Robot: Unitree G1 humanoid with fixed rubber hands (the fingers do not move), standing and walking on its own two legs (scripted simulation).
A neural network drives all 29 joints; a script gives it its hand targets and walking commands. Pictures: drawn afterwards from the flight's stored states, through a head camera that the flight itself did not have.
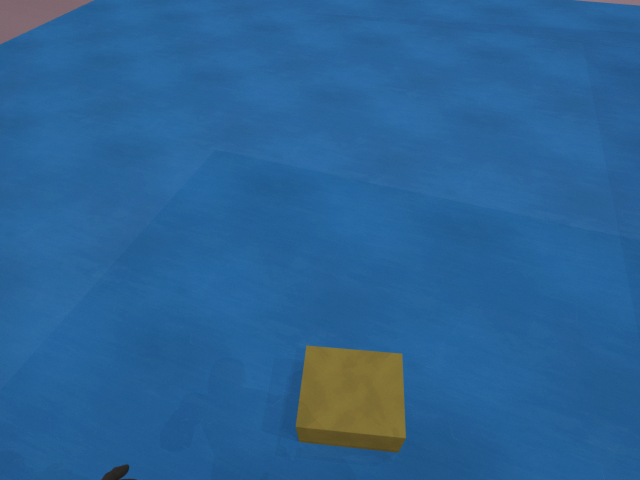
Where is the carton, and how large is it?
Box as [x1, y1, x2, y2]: [296, 346, 405, 452]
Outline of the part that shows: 306,346 296,420 296,430 299,441 397,452 405,438 401,354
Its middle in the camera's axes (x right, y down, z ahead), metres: +0.10 +0.48 +1.14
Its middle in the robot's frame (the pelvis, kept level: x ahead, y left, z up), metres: +0.47 -0.04 -0.70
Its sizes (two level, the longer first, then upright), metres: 0.287 0.230 0.152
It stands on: the floor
